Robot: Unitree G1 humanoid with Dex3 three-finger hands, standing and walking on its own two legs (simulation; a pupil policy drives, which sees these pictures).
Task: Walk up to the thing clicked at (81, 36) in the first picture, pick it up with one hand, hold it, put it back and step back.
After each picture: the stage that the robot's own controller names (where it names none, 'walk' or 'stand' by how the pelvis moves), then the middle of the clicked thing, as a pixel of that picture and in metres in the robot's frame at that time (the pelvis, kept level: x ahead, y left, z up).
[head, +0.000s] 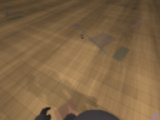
stand; (82, 36) +2.02 +0.28 -0.72
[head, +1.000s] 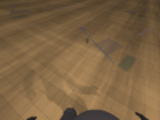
walk; (87, 41) +1.89 +0.16 -0.70
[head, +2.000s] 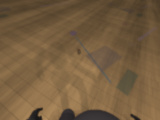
walk; (78, 51) +1.32 +0.21 -0.71
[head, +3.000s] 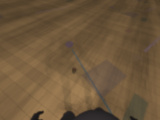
walk; (73, 70) +0.84 +0.24 -0.72
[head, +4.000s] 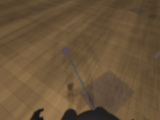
walk; (69, 87) +0.48 +0.25 -0.71
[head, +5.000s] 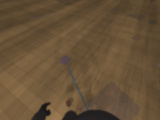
stand; (68, 103) +0.29 +0.23 -0.71
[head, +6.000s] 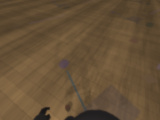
stand; (67, 108) +0.26 +0.23 -0.72
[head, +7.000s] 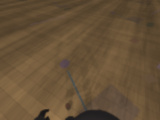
stand; (68, 106) +0.29 +0.24 -0.73
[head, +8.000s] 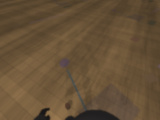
stand; (67, 106) +0.27 +0.25 -0.73
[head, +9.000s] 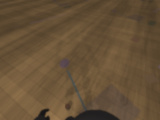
stand; (67, 107) +0.27 +0.25 -0.73
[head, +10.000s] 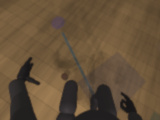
go down; (64, 77) +0.34 +0.22 -0.46
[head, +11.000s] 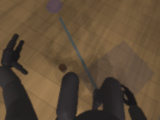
go down; (63, 68) +0.37 +0.24 -0.32
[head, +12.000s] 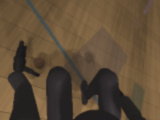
close in; (39, 63) +0.35 +0.27 -0.23
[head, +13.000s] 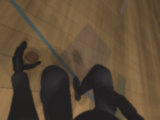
close; (29, 60) +0.37 +0.27 -0.22
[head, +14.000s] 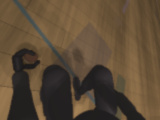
lift; (29, 60) +0.36 +0.27 -0.22
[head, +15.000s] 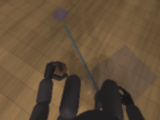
lift; (60, 72) +0.31 +0.22 -0.05
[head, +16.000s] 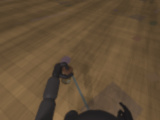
hold; (66, 75) +0.32 +0.17 +0.04
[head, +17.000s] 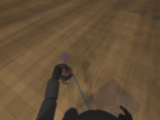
hold; (66, 75) +0.32 +0.18 +0.01
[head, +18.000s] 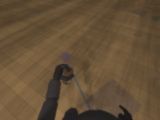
crouch; (67, 76) +0.32 +0.17 +0.01
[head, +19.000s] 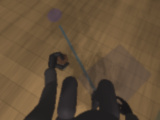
crouch; (62, 63) +0.40 +0.20 -0.09
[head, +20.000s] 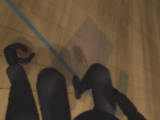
lower; (24, 55) +0.41 +0.27 -0.23
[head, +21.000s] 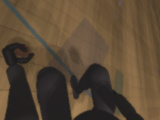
lower; (22, 55) +0.41 +0.28 -0.22
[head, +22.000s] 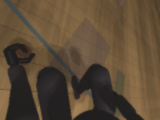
lower; (24, 55) +0.40 +0.28 -0.22
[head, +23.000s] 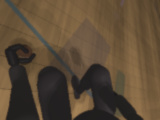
lower; (24, 55) +0.40 +0.28 -0.22
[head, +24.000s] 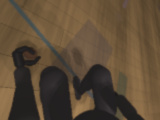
loosen; (30, 57) +0.39 +0.26 -0.22
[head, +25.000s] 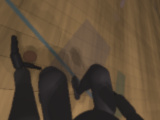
withdraw; (29, 59) +0.38 +0.26 -0.22
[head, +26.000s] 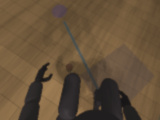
walk; (69, 68) +0.40 +0.20 -0.35
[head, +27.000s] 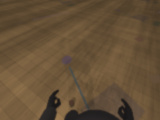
stand; (71, 103) +0.31 +0.18 -0.66
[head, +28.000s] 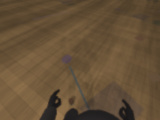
stand; (71, 101) +0.33 +0.19 -0.66
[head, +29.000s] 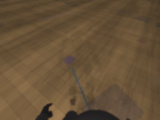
stand; (72, 102) +0.33 +0.18 -0.70
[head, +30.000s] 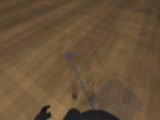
walk; (74, 96) +0.36 +0.18 -0.71
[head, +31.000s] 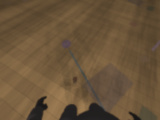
walk; (74, 80) +0.52 +0.15 -0.71
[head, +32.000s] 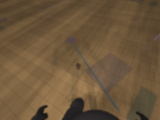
walk; (78, 66) +0.84 +0.28 -0.70
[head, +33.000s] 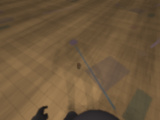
stand; (78, 66) +0.95 +0.21 -0.71
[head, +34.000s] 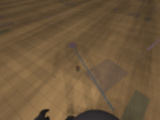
stand; (77, 68) +0.95 +0.24 -0.73
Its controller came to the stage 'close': yes
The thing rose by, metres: 0.72
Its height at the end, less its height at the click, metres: +0.00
